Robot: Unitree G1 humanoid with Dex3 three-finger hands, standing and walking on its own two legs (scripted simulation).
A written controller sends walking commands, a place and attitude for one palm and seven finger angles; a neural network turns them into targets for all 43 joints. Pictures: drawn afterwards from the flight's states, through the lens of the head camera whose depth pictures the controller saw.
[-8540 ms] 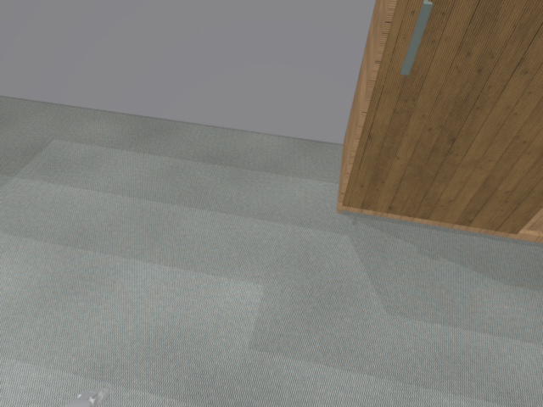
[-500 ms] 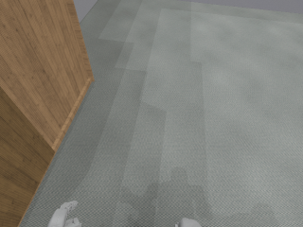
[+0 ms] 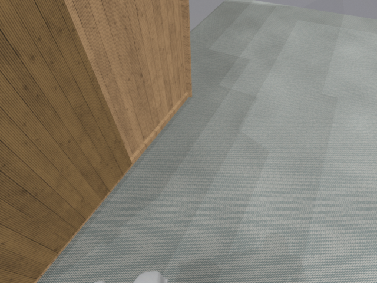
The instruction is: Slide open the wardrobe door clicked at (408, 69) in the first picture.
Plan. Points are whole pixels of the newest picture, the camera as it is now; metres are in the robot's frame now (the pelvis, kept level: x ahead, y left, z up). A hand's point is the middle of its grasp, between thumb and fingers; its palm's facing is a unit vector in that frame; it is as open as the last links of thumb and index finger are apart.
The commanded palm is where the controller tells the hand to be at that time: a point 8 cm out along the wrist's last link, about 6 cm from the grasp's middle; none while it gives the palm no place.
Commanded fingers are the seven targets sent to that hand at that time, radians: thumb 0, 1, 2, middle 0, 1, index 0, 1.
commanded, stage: turn to face it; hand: left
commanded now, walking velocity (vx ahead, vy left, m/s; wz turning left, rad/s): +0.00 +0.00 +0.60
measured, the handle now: out of the picture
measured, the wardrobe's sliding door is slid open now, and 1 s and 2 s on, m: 0.00 0.00 0.00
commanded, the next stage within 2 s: take the last steps up to it in 1.84 s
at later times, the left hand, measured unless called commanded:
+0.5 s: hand out of the picture +0.04 +0.30 -0.16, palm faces +0.30 -0.92 -0.25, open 7.4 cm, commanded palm none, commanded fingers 0.00 0.90 0.90 -0.20 -0.30 -0.20 -0.30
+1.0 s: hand out of the picture -0.03 +0.22 -0.13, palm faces +0.54 -0.79 -0.30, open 7.4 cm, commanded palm none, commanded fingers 0.00 0.90 0.90 -0.20 -0.30 -0.20 -0.30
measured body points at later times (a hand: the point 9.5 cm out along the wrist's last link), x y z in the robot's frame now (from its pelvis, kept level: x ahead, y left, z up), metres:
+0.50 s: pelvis -0.01 +0.07 +0.01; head +0.02 +0.10 +0.45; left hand +0.02 +0.35 -0.14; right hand +0.13 -0.16 -0.12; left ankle -0.01 +0.14 -0.74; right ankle +0.03 -0.11 -0.65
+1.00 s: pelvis -0.02 -0.01 +0.00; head +0.01 -0.03 +0.45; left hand -0.06 +0.26 -0.11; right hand +0.15 -0.23 -0.16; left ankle -0.11 +0.11 -0.64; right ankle +0.05 -0.09 -0.74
